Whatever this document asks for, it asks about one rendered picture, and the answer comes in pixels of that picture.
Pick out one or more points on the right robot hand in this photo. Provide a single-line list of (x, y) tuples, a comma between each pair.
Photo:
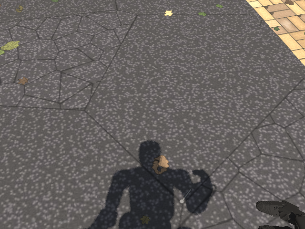
[(285, 210)]

